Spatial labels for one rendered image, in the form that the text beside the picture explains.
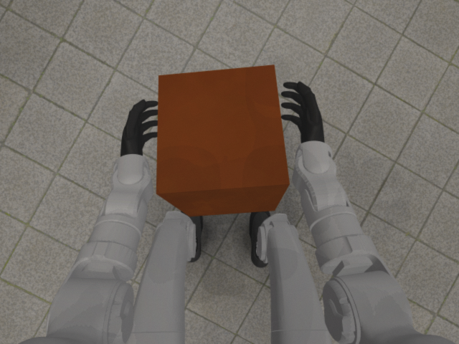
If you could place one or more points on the right robot shin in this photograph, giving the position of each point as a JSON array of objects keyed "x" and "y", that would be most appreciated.
[{"x": 275, "y": 217}]

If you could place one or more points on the carton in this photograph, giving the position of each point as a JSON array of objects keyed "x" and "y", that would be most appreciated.
[{"x": 220, "y": 143}]

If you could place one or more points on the robot right forearm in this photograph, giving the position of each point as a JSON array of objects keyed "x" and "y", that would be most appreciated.
[{"x": 342, "y": 247}]

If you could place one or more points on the robot right hand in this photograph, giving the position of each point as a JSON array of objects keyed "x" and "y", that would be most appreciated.
[{"x": 309, "y": 122}]

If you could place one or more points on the robot right upper arm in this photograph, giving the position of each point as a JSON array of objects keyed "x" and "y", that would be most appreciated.
[{"x": 370, "y": 308}]

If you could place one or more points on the robot left upper arm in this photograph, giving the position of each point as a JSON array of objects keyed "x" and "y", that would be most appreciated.
[{"x": 90, "y": 311}]

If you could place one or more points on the robot left hand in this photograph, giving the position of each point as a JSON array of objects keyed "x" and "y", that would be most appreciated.
[{"x": 133, "y": 139}]

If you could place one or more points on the right robot thigh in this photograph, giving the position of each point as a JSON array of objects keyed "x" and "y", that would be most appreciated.
[{"x": 296, "y": 313}]

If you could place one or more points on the robot left forearm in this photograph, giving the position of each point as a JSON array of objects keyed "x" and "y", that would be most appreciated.
[{"x": 111, "y": 250}]

